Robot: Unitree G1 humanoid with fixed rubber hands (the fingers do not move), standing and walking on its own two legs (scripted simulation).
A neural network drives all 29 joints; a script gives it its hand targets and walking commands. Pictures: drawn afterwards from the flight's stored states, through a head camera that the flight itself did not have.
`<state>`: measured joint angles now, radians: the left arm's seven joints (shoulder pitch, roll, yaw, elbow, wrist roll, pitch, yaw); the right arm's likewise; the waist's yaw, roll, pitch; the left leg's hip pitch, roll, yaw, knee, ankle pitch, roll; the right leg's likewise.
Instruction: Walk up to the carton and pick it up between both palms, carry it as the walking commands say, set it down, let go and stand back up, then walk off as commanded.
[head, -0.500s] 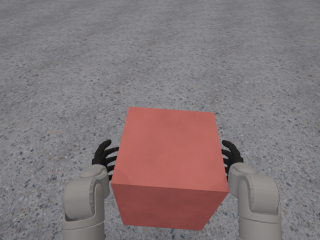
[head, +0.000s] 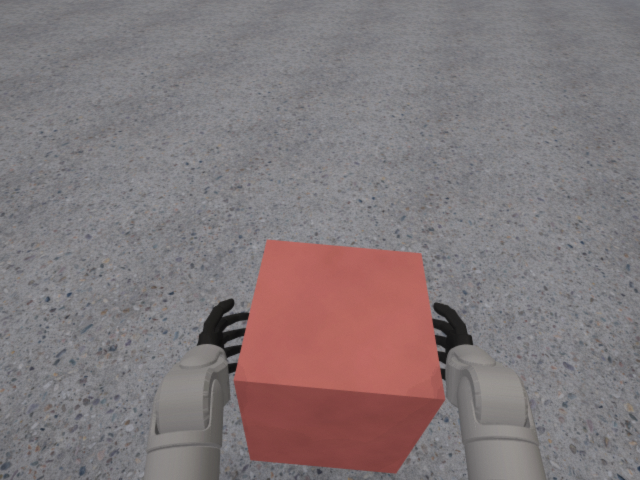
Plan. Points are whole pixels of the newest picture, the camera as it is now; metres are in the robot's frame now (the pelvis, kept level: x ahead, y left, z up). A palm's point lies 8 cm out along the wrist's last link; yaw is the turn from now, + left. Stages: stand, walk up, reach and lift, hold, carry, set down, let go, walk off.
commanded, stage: carry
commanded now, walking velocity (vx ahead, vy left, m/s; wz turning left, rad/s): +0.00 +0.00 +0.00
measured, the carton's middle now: (333, 359) +0.30 +0.01 -0.02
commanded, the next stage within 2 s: hold in 1.04 s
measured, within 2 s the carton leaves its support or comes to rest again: neither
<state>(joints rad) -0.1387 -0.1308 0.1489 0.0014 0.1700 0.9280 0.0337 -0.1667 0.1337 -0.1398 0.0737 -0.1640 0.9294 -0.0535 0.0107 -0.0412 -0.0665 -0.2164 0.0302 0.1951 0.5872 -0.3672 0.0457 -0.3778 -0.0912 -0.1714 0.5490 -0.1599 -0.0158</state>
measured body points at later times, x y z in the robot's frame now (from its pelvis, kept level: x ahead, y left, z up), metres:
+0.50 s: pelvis -0.02 +0.00 +0.00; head -0.04 +0.01 +0.45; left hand +0.26 +0.15 +0.03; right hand +0.26 -0.15 +0.02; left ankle -0.03 +0.08 -0.73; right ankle +0.08 -0.12 -0.73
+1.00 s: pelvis -0.03 +0.00 +0.00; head -0.05 +0.01 +0.45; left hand +0.25 +0.15 +0.03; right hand +0.25 -0.15 +0.02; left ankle -0.03 +0.08 -0.73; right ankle +0.08 -0.12 -0.73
